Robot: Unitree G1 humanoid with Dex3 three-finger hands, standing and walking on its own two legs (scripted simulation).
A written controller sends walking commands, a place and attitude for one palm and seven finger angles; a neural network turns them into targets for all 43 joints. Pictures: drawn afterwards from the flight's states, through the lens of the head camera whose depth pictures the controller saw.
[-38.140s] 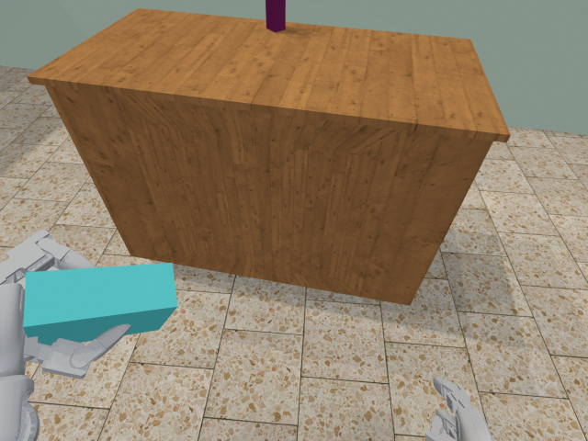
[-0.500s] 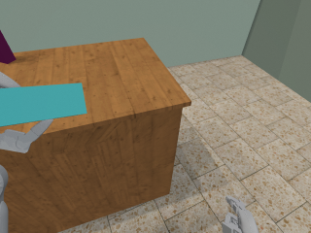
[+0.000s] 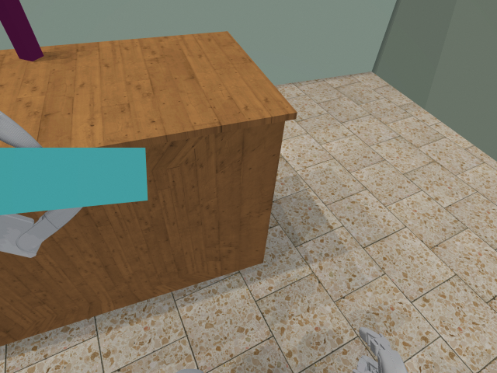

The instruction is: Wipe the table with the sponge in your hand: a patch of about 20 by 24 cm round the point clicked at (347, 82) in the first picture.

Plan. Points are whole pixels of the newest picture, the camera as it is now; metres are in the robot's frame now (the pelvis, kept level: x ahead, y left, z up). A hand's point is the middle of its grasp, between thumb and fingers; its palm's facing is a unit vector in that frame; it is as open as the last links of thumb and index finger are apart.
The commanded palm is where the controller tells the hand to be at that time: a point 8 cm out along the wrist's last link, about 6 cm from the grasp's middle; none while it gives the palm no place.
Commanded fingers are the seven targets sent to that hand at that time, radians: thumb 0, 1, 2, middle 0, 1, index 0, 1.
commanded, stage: stop stepping back and stand still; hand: left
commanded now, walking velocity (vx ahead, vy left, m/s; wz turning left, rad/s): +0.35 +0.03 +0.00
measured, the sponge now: (87, 173) +0.24 +0.18 +0.27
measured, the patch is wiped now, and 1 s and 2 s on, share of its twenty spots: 1.00 1.00 1.00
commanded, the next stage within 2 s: stand and wait in 1.28 s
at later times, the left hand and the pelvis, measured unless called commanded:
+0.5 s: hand out of the picture +0.07 +0.23 +0.32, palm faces +0.57 -0.78 -0.27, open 9.2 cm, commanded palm +0.03 +0.27 +0.30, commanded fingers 0.00 0.10 1.30 -1.20 -1.60 -1.20 -1.60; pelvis -0.12 -0.01 +0.01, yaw +2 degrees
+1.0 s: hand out of the picture +0.10 +0.19 +0.31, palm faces +0.53 -0.78 -0.32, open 9.2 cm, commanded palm +0.05 +0.25 +0.30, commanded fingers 0.00 0.10 1.30 -1.20 -1.60 -1.20 -1.60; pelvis -0.12 -0.03 +0.01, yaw -1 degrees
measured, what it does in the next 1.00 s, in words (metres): walks backwards: left foot, then right foot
